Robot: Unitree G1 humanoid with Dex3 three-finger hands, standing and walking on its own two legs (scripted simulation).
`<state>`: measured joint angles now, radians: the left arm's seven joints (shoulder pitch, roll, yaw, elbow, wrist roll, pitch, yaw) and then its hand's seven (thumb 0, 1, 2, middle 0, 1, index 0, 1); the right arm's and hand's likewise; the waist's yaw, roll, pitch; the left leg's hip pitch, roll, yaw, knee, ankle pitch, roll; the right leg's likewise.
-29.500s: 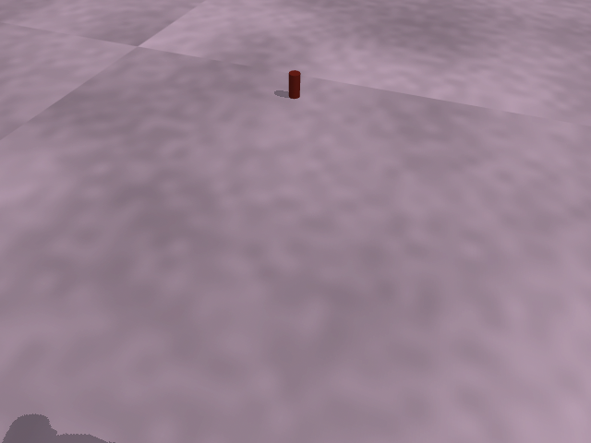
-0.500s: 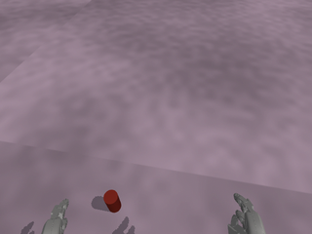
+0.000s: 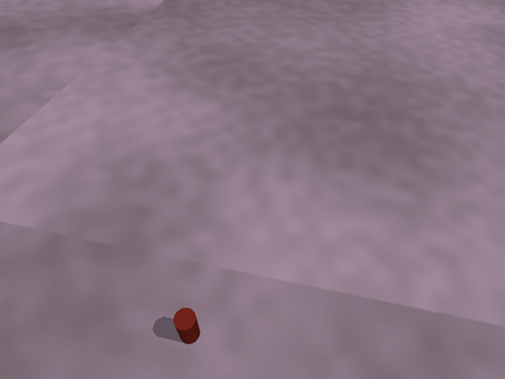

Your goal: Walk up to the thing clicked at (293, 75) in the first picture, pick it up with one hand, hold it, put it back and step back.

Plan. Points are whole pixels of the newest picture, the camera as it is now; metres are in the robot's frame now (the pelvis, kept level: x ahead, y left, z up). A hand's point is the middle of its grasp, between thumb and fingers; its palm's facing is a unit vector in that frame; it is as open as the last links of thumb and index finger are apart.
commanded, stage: stand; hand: left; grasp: from the side
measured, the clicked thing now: (187, 326) +0.43 +0.20 -0.68
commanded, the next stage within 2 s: step back in 1.84 s
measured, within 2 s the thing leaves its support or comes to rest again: neither
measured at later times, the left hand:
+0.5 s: hand out of the picture +0.05 +0.25 -0.14, palm faces +0.00 -0.94 -0.35, open 7.4 cm
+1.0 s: hand out of the picture +0.05 +0.24 -0.13, palm faces -0.01 -0.94 -0.35, open 7.4 cm
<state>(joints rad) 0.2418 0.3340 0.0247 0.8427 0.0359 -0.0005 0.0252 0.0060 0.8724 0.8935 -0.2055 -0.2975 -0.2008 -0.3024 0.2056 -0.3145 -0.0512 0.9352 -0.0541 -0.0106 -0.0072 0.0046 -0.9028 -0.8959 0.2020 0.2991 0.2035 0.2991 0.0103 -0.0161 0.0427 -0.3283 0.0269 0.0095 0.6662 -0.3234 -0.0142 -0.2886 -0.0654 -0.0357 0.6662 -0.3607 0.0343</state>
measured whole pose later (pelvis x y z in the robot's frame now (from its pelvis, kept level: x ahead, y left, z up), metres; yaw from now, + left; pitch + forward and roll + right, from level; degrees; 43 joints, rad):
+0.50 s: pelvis +0.00 +0.00 +0.02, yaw +0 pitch -4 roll +0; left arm 0.15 0.32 0.00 1.13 0.02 -0.02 0.02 0.00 0.91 0.90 -0.21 -0.30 -0.20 -0.30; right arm 0.13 -0.31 -0.03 1.14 -0.03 0.00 0.00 0.00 -0.90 -0.90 0.20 0.30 0.20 0.30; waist 0.01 0.01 0.06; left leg -0.14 0.02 0.01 0.37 -0.17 -0.02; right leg -0.10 -0.06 -0.05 0.37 -0.21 0.04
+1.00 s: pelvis +0.00 -0.01 +0.03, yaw +0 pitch -3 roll +0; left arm 0.13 0.33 0.01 1.16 0.02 -0.01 0.01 0.00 0.91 0.90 -0.21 -0.30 -0.20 -0.30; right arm 0.13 -0.33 -0.02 1.17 -0.02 0.00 0.00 0.00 -0.90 -0.90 0.20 0.30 0.20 0.30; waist 0.00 0.01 0.06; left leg -0.14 0.04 0.01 0.34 -0.15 -0.03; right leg -0.11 -0.05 -0.05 0.35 -0.20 0.02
